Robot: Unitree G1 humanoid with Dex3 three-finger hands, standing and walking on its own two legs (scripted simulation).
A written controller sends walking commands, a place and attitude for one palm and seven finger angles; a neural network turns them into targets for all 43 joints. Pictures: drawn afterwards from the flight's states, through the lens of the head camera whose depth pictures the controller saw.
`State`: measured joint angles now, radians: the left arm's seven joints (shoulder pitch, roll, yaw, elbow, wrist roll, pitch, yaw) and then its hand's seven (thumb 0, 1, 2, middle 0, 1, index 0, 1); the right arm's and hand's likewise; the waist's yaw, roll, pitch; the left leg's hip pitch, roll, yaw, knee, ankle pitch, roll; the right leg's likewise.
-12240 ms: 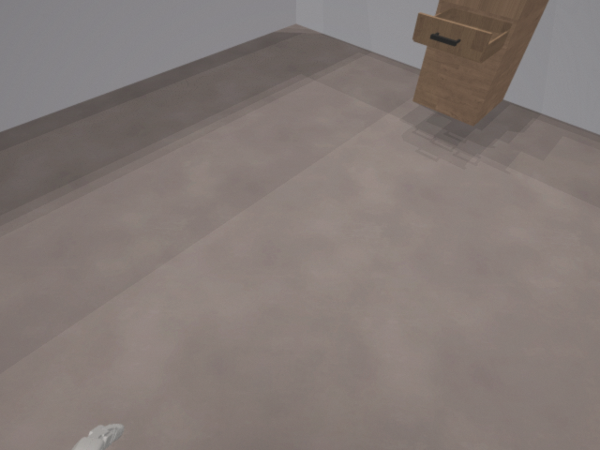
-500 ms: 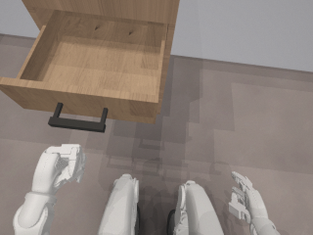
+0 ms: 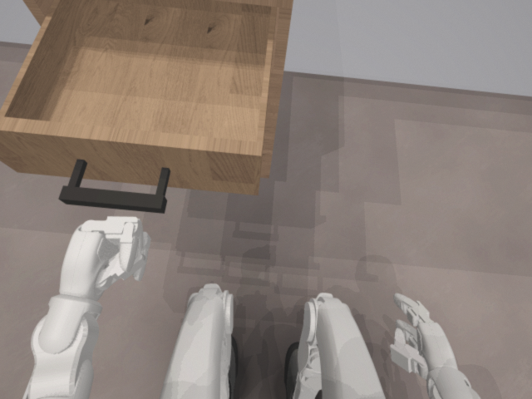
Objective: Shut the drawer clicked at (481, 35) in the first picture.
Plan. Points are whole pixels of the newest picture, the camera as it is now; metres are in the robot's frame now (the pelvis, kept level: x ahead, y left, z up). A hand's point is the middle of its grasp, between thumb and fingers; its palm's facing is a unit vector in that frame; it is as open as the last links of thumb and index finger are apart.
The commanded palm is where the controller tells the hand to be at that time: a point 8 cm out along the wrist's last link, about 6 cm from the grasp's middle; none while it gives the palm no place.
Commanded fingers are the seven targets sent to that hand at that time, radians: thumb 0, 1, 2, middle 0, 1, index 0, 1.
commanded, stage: bring the fist close to the handle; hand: left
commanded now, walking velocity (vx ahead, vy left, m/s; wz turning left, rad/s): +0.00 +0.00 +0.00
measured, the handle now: (118, 185) +0.39 +0.24 +0.01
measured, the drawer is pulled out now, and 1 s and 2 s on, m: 0.26 0.23 0.11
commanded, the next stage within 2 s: push the drawer shut in 0.20 s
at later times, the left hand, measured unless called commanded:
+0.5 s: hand (143, 246) +0.31 +0.19 +0.00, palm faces -0.07 -1.00 -0.07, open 3.3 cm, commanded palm +0.31 +0.24 +0.01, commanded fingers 0.00 0.90 0.90 -1.40 -1.60 -1.40 -1.60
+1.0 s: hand (142, 221) +0.35 +0.20 -0.01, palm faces -0.08 -0.99 -0.08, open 2.6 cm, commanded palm +0.37 +0.23 +0.01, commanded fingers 0.00 0.90 0.90 -1.40 -1.60 -1.40 -1.60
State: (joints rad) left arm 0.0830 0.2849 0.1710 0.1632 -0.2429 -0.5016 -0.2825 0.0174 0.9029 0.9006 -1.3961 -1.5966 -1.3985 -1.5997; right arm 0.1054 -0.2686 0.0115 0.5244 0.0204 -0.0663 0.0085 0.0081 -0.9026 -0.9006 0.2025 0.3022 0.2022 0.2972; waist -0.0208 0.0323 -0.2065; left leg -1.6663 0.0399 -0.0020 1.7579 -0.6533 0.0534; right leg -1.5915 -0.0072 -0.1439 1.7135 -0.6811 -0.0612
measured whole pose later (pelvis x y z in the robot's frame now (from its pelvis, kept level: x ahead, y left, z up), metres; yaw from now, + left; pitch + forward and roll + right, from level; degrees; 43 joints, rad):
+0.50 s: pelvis +0.00 +0.00 +0.00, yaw +0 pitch +32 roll -5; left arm 0.01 0.29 0.16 0.21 -0.22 -0.49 -0.25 0.02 0.90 0.90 -1.40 -1.60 -1.40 -1.60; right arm 0.10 -0.28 0.02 0.52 0.02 -0.06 0.00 0.01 -0.90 -0.90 0.20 0.30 0.20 0.30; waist -0.03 0.03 -0.21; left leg -1.67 0.04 0.00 1.76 -0.65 0.06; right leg -1.60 -0.01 -0.14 1.71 -0.68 -0.06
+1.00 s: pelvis -0.02 +0.00 +0.00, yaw +1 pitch +31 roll -6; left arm -0.27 0.34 0.17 0.44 -0.19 -0.47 -0.27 -0.09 0.73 0.96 -1.40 -1.60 -1.40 -1.60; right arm 0.12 -0.29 0.04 0.58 0.02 -0.06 -0.04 0.01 -0.90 -0.90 0.20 0.30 0.20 0.30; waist -0.03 0.02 -0.19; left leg -1.71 0.02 -0.02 1.76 -0.61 0.06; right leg -1.62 -0.02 -0.16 1.71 -0.64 -0.06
